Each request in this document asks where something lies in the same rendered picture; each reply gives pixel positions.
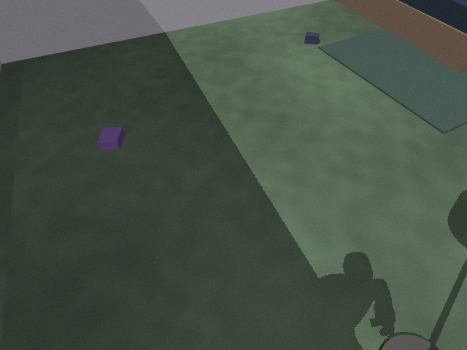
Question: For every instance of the bed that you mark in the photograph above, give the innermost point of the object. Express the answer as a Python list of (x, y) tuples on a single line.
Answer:
[(437, 27)]

